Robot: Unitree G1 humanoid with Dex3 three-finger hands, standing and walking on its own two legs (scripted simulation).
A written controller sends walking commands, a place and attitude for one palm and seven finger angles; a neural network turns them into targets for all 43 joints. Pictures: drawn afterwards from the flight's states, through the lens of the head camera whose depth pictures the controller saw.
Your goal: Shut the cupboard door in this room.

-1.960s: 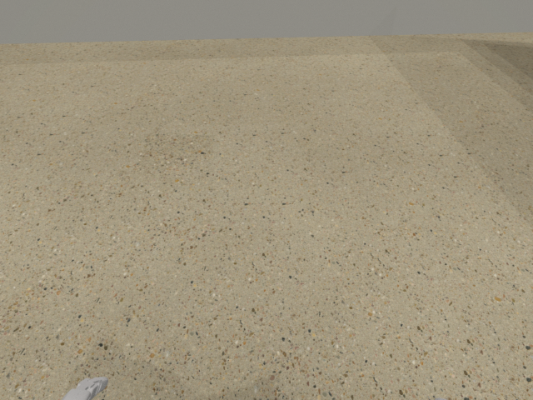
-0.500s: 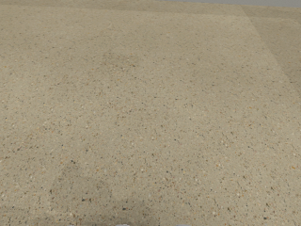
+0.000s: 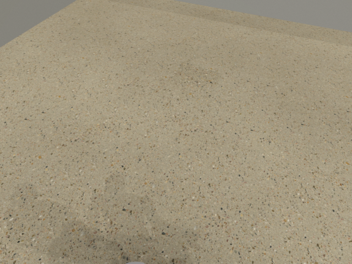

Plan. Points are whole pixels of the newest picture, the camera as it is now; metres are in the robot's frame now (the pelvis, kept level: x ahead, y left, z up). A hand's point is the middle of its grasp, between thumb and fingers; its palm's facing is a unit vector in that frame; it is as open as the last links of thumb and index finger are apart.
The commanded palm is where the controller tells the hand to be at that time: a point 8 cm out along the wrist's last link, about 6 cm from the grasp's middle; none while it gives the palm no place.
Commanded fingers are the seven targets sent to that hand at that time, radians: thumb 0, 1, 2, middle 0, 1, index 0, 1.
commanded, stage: turn or walk to find it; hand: left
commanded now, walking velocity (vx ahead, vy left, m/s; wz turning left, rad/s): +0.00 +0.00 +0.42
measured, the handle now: out of the picture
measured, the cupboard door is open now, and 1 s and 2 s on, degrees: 86 86 86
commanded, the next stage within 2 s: stand and wait in 1.76 s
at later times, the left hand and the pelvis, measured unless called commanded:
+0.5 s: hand out of the picture +0.06 +0.23 -0.15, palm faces +0.18 -0.95 -0.26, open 7.4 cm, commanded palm none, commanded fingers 0.00 0.90 0.90 -0.20 -0.30 -0.20 -0.30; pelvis -0.02 +0.01 +0.01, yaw +10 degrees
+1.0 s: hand out of the picture -0.10 +0.18 -0.17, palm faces +0.44 -0.87 -0.23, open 7.3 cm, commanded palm none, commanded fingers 0.00 0.90 0.90 -0.20 -0.30 -0.20 -0.30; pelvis -0.03 +0.00 +0.00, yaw +24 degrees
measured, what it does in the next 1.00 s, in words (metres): steps on the spot, turning left: left foot, then right foot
